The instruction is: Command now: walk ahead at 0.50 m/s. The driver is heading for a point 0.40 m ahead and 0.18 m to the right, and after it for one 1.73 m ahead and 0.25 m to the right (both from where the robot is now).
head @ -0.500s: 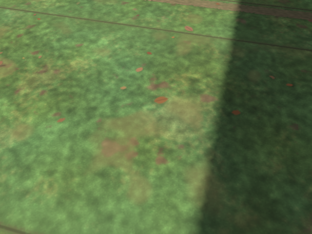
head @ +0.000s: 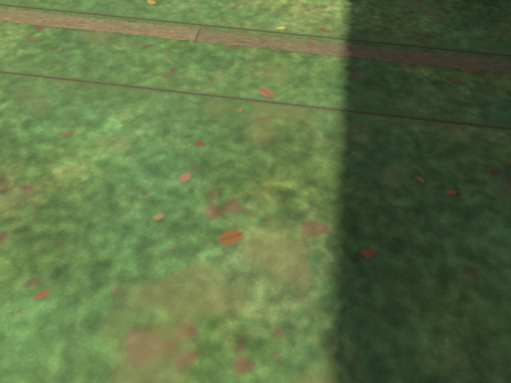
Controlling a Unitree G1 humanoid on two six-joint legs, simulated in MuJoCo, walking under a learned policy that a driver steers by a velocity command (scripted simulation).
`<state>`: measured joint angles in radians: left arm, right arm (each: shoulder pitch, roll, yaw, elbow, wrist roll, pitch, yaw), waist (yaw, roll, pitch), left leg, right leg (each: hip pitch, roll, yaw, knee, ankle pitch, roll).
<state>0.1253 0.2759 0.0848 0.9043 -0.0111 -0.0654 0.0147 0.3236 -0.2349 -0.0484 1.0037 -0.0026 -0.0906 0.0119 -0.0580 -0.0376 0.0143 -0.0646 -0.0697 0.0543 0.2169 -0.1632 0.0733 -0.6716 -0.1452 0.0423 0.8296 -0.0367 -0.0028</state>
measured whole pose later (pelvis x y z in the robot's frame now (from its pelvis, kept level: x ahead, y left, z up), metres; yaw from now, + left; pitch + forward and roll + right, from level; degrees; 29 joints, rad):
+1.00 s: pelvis +0.59 -0.08 +0.00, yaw -20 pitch +2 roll +1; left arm 0.22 0.29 0.07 0.79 -0.01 -0.07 0.01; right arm 0.31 -0.25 -0.05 0.91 0.00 -0.10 0.02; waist -0.05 -0.04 0.01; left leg -0.17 -0.06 0.02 0.30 -0.17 0.06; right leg -0.62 -0.09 0.04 0.97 -0.24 -0.02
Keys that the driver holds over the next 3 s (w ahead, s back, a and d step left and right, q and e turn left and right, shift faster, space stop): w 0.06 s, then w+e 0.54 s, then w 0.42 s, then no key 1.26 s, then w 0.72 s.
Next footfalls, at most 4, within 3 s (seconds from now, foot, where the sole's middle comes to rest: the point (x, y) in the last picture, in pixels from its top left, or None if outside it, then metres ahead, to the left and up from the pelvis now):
0.24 right None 0.33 -0.15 -0.79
0.76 left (249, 330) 0.65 -0.01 -0.79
1.22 right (348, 271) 0.83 -0.32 -0.79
1.52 left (264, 264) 0.86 -0.06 -0.79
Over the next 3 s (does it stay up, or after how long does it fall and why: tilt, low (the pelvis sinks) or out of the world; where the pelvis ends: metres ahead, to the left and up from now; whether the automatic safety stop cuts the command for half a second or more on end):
stays up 1.06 -0.26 -0.04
